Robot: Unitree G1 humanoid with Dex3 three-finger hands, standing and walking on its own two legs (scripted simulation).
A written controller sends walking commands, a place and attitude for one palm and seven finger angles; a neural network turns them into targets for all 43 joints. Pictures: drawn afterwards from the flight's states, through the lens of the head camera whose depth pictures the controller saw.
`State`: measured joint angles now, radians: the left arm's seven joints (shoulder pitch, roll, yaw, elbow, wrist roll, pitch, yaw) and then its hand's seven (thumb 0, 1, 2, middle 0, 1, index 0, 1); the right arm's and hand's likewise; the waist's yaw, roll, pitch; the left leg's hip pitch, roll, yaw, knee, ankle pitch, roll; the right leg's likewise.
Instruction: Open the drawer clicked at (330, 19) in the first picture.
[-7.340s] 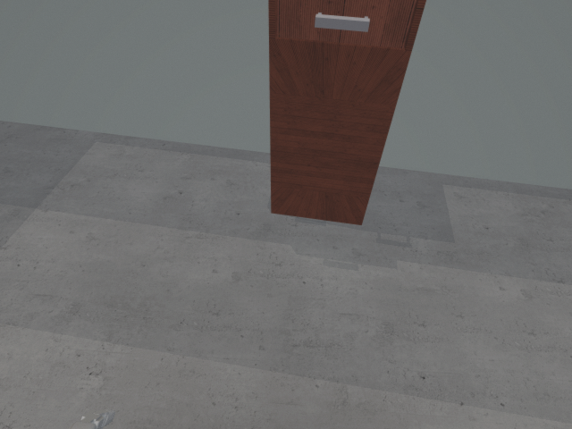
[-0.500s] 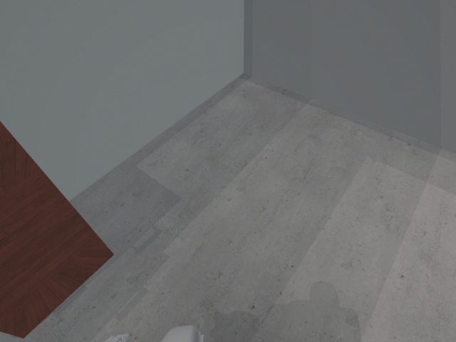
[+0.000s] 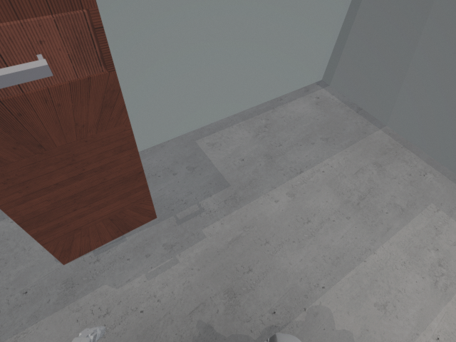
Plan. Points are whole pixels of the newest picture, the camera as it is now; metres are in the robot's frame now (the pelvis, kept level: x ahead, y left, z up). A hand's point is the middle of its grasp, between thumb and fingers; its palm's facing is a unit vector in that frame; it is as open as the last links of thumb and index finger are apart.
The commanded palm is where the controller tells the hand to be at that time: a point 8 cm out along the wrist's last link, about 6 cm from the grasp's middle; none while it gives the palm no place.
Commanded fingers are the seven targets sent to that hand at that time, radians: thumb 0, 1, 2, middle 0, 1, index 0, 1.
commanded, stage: turn to face it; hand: left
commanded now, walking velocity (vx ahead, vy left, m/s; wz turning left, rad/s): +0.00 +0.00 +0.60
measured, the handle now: (8, 71) +0.58 +0.50 +0.12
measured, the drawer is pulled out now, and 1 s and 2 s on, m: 0.00 0.00 0.00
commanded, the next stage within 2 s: take the last steps up to it in 1.06 s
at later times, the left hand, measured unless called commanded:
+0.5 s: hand out of the picture +0.00 +0.17 -0.15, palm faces +0.33 -0.90 -0.29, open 7.4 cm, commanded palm none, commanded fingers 0.00 0.90 0.90 -0.20 -0.30 -0.20 -0.30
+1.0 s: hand out of the picture -0.08 +0.21 -0.16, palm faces +0.56 -0.78 -0.27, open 7.4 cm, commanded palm none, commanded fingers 0.00 0.90 0.90 -0.20 -0.30 -0.20 -0.30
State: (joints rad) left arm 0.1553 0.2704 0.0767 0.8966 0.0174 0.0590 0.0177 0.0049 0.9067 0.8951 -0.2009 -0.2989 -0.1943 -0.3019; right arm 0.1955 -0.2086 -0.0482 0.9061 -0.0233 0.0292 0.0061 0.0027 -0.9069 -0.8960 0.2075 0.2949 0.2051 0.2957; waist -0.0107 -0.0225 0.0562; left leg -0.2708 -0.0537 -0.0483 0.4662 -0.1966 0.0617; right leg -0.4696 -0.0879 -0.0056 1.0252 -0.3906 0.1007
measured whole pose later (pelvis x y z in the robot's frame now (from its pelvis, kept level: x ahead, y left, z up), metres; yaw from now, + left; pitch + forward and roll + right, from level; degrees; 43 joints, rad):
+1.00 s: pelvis -0.04 -0.02 +0.00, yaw +33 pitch -1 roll +0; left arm 0.19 0.24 0.05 0.92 0.01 0.05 0.02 0.00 0.91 0.90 -0.20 -0.30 -0.19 -0.30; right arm 0.17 -0.20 -0.03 0.92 -0.03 0.03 0.00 0.00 -0.91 -0.90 0.21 0.29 0.21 0.30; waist 0.00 0.00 0.06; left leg -0.21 -0.02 -0.03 0.48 -0.24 0.02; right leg -0.40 -0.07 -0.05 0.87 -0.43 0.08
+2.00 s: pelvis +0.13 +0.00 -0.03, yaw +34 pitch +0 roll +1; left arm 0.13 0.20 0.07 1.01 0.02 -0.04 -0.03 0.00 0.91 0.90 -0.20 -0.30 -0.19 -0.30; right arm 0.51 -0.10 -0.04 1.18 -0.03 -0.04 -0.02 0.00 -0.91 -0.90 0.21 0.29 0.20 0.30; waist -0.05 0.01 0.08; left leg 0.03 0.15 0.14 0.56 -0.50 -0.07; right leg -0.48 -0.07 -0.12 0.63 -0.15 -0.03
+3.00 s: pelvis +0.29 -0.01 +0.00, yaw +35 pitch -1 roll +3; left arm 0.25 0.15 0.03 1.02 0.02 0.01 0.03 0.00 0.90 0.89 -0.20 -0.30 -0.20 -0.30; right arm 0.21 -0.24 -0.07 1.07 -0.02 0.06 0.00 0.00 -0.92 -0.90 0.20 0.29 0.20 0.29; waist 0.02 0.03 0.02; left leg -0.36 0.01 0.01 0.89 -0.36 -0.02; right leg -0.23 -0.03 -0.06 0.48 -0.25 -0.06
